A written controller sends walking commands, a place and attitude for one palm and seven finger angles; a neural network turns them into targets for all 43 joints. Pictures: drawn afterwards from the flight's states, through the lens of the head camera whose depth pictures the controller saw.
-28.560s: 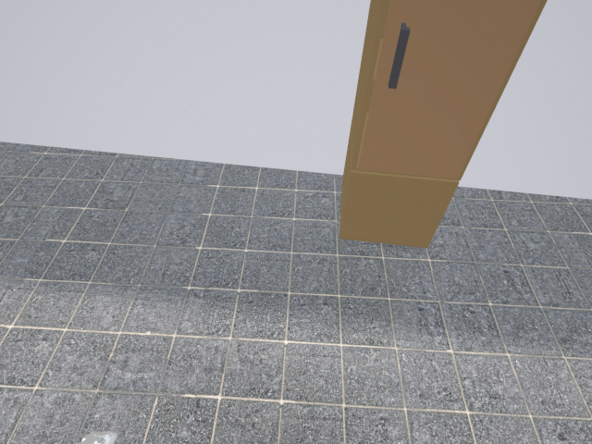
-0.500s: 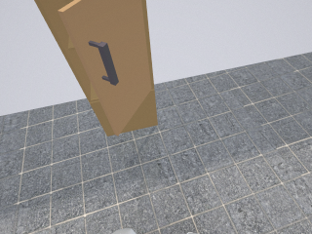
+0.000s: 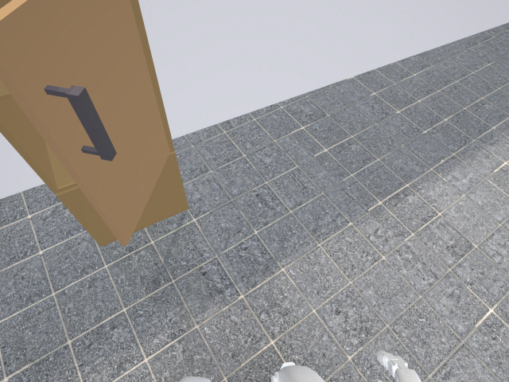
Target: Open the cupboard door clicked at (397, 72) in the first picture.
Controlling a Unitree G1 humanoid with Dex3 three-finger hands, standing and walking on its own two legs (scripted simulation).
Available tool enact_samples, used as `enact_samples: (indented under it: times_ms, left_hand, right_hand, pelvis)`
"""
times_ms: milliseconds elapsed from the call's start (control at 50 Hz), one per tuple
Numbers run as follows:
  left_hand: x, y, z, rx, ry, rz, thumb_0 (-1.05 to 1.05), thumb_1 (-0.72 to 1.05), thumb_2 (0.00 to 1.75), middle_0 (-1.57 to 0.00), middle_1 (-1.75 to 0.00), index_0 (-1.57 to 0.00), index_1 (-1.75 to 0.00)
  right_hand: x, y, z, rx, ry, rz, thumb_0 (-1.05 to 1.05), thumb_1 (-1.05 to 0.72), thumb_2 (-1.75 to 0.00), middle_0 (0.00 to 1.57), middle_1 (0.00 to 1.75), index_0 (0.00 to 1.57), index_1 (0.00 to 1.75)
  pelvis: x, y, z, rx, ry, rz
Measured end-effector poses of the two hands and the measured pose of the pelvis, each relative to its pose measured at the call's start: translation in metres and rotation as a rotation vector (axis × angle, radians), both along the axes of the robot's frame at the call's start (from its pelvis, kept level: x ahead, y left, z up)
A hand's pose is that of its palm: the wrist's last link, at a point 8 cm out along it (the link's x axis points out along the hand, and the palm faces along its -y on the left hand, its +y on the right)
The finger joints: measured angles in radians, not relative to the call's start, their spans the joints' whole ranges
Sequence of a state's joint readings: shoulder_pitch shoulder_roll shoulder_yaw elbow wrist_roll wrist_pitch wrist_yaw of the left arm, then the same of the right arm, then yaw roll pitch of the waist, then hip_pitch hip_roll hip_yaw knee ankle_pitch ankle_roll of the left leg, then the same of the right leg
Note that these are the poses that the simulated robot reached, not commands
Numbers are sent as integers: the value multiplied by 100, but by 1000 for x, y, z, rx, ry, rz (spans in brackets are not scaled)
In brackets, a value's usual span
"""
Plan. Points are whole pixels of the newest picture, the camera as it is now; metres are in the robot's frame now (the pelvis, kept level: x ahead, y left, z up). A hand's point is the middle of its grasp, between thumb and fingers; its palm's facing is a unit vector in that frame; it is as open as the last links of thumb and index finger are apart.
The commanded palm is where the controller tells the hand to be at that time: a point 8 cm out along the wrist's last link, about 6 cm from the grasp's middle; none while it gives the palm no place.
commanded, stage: walk to a spot facing it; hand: left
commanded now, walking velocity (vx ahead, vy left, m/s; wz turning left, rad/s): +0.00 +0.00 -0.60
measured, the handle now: (83, 125) +0.47 +0.35 +0.08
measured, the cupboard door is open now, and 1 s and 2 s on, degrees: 50 50 50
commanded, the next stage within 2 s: turn to face it in 2.00 s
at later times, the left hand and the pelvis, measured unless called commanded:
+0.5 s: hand (189, 354) +0.17 +0.13 -0.16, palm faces -0.30 -0.93 -0.21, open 7.4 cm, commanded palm none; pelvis +0.03 -0.03 +0.01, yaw -19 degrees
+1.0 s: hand (310, 246) +0.41 -0.09 -0.16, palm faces -0.65 -0.73 -0.18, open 7.4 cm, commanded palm none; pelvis +0.17 -0.14 -0.02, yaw -36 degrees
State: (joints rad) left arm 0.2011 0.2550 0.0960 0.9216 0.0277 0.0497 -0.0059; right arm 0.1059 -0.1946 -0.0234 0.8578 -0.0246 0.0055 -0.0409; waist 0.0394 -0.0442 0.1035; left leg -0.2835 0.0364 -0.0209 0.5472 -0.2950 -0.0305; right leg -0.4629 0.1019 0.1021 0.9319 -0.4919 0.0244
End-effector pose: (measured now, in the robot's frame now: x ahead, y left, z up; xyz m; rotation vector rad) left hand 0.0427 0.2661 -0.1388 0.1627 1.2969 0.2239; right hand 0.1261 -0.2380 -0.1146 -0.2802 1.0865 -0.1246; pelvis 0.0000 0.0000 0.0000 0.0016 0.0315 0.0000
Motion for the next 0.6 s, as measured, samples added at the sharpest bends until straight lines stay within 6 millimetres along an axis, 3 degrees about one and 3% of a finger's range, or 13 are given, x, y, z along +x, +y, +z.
enact_samples:
  times_ms: [120,220,300,440,600]
  left_hand:
    - [55,-6,13,10,-61,-121,1,91,90,-19,-30,-19,-30]
    - [102,-34,14,41,-115,-265,1,91,90,-19,-30,-19,-30]
    - [120,-57,17,57,-132,-325,1,91,90,-19,-30,-20,-30]
    - [128,-86,19,-7,-92,-392,1,91,90,-20,-30,-20,-30]
    - [156,-85,-5,-77,-25,-436,1,90,90,-20,-30,-20,-30]
  right_hand:
    - [-70,-17,-7,5,133,-114,1,-91,-90,20,30,21,30]
    - [-122,-45,-29,38,197,-254,1,-91,-90,20,30,21,30]
    - [-146,-64,-35,36,248,-340,1,-91,-90,20,30,21,30]
    - [-135,-68,-10,43,170,-410,1,-91,-90,20,30,20,30]
    - [-95,-50,0,4,36,-461,1,-91,-90,20,30,20,30]
  pelvis:
    - [2,-7,5,-16,-12,-87]
    - [7,-26,-10,6,-15,-163]
    - [6,-32,-10,2,-32,-205]
    - [22,-36,6,17,-22,-288]
    - [64,-25,-2,-17,-1,-393]
